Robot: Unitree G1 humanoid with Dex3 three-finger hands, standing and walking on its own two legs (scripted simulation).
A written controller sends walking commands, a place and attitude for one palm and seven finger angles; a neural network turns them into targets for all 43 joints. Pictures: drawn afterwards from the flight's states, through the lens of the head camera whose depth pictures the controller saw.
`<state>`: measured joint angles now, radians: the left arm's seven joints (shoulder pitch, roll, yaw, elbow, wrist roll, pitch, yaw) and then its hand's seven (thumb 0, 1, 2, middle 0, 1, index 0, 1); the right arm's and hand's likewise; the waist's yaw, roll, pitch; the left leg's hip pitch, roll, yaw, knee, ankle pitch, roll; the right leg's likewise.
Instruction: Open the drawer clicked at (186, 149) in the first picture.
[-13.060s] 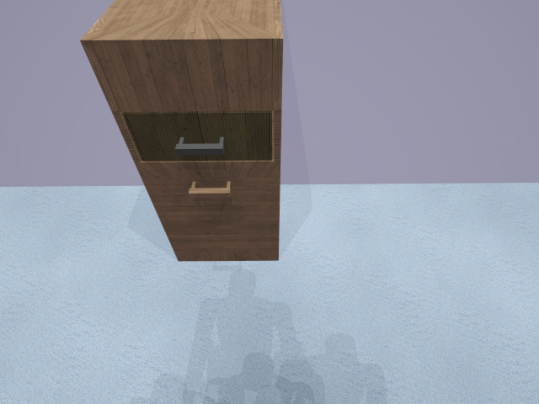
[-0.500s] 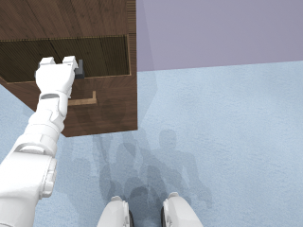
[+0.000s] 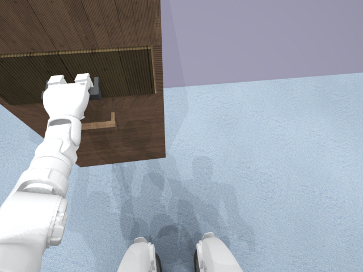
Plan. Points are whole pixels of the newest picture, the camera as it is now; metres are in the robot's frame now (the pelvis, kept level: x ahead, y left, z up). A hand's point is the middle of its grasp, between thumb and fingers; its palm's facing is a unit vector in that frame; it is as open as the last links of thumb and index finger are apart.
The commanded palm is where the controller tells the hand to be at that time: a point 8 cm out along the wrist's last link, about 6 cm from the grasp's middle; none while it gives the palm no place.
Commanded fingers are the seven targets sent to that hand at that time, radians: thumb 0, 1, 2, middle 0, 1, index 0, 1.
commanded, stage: pull the drawer open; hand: left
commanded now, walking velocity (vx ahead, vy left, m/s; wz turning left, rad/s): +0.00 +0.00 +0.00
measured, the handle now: (72, 88) +0.54 +0.23 -0.01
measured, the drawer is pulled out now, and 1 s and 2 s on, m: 0.01 0.13 0.26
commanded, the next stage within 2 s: none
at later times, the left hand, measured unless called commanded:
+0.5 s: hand (76, 137) +0.42 +0.22 -0.03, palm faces -0.05 -0.05 -1.00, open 5.7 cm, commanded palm +0.39 +0.21 +0.02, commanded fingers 0.00 0.90 0.90 -0.40 -1.35 -0.40 -1.35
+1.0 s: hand (75, 162) +0.36 +0.21 -0.03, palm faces -0.04 -0.05 -1.00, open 5.7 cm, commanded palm +0.32 +0.21 +0.02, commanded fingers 0.00 0.90 0.90 -0.40 -1.35 -0.40 -1.35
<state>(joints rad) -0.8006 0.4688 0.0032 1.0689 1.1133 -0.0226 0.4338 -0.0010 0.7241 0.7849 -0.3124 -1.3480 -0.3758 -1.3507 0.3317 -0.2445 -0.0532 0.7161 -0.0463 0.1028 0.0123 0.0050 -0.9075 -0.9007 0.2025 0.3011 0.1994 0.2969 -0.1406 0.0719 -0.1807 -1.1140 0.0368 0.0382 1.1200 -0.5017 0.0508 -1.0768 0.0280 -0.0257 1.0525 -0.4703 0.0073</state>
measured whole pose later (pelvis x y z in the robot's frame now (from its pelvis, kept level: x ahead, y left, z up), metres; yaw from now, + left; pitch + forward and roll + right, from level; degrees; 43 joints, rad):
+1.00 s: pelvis +0.02 +0.00 +0.03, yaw +0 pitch +21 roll -2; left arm -0.23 0.30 -0.07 0.64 1.13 0.03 0.54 0.01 0.73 0.79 -0.29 -1.35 -0.38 -1.34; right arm 0.23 -0.23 -0.06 0.66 -0.03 0.13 0.01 0.01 -0.91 -0.90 0.20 0.30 0.20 0.30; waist -0.04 0.05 -0.19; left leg -0.86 0.03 0.06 0.99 -0.50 0.04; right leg -0.84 0.02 0.00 0.95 -0.47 0.00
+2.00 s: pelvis +0.01 -0.02 +0.01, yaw +1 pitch +18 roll +0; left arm 0.29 0.27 -0.10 0.21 1.14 0.02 0.60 0.02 0.72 0.78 -0.28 -1.34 -0.40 -1.33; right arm 0.14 -0.23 -0.04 0.59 -0.05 0.08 0.02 0.01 -0.91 -0.90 0.20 0.30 0.20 0.30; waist 0.00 0.04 -0.19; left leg -0.84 0.03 0.05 1.06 -0.52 0.02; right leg -0.84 0.02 -0.01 1.05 -0.52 -0.02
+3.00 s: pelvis +0.01 -0.03 -0.01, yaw +2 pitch +20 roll +0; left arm 0.47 0.30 -0.02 0.04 1.13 -0.07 0.62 -0.01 0.68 0.78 -0.31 -1.30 -0.38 -1.29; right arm 0.12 -0.23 -0.03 0.55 -0.08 0.07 0.02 0.01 -0.91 -0.90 0.20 0.30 0.20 0.30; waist 0.04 0.04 -0.20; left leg -0.95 0.02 0.05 1.17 -0.57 0.01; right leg -0.95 0.02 -0.01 1.17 -0.58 -0.03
